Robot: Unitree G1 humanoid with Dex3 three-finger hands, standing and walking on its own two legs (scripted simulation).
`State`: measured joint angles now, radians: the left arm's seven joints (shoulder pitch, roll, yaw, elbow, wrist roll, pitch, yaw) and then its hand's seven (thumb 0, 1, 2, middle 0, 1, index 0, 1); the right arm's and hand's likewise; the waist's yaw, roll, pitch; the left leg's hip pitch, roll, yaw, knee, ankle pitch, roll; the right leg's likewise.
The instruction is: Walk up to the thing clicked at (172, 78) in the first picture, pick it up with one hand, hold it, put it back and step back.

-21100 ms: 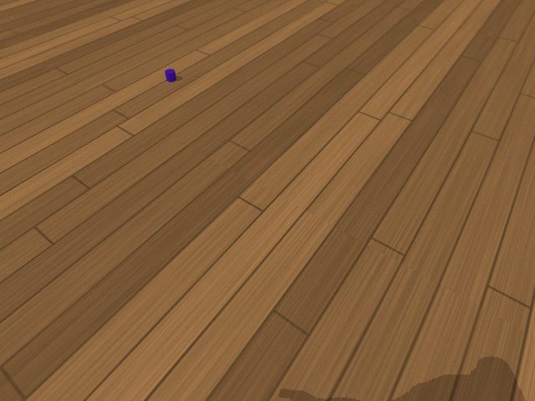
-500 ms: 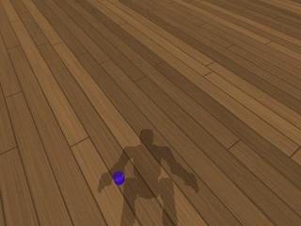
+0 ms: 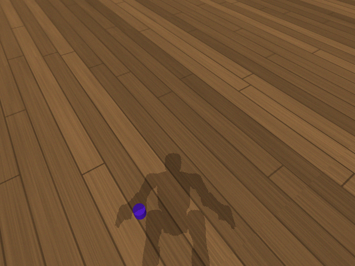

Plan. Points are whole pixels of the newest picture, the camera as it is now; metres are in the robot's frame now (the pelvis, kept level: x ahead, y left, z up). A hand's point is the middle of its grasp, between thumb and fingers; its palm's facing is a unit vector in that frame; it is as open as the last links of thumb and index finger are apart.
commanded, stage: stand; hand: left
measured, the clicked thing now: (139, 211) +0.51 +0.22 -0.75
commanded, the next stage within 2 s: walk up in 0.58 s
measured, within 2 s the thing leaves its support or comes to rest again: neither
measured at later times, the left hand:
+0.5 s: hand out of the picture +0.07 +0.26 -0.15, palm faces -0.02 -0.94 -0.35, open 7.4 cm
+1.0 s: hand out of the picture +0.09 +0.20 -0.15, palm faces +0.01 -0.92 -0.39, open 7.4 cm
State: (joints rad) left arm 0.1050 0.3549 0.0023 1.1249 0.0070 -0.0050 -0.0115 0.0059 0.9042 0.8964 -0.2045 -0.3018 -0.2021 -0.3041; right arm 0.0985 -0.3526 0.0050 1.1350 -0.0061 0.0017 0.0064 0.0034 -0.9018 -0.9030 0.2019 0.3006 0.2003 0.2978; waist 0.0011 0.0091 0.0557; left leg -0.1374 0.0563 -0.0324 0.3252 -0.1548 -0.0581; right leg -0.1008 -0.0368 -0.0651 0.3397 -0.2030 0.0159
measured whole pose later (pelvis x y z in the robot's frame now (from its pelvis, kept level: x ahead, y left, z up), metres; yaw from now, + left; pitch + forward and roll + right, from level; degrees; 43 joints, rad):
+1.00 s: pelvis +0.05 -0.07 -0.01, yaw +0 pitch -3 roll +1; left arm 0.27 0.35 0.06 0.93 0.02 -0.01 -0.03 0.01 0.90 0.90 -0.20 -0.30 -0.20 -0.30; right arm 0.26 -0.43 -0.06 0.97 -0.01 0.01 -0.01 0.01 -0.90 -0.90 0.20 0.30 0.20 0.30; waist 0.01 0.04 0.12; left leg -0.39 -0.01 -0.07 0.97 -0.43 0.02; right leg -0.16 -0.01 -0.06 0.51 -0.30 -0.04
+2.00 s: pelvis +0.09 -0.05 +0.00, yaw +1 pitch -3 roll +0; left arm 0.09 0.36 0.00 1.10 0.01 -0.01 0.00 0.01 0.90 0.90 -0.21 -0.30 -0.20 -0.30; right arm 0.09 -0.35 -0.03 1.11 -0.01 0.02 0.02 0.00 -0.90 -0.90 0.20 0.30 0.20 0.30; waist -0.01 0.01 0.08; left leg -0.17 0.00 0.03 0.36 -0.13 0.01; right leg -0.03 -0.01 0.01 0.33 -0.24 0.01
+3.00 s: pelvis +0.02 -0.02 -0.02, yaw +4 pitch -3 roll +2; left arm 0.23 0.41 0.06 0.92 0.04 0.04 -0.02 0.01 0.90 0.90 -0.21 -0.30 -0.20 -0.30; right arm 0.30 -0.35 -0.07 0.95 -0.03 -0.01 0.03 0.00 -0.90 -0.90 0.20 0.30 0.20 0.30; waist -0.01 -0.05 0.09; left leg -0.16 -0.04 -0.02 0.59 -0.38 0.02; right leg -0.44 -0.01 0.11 0.99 -0.46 -0.03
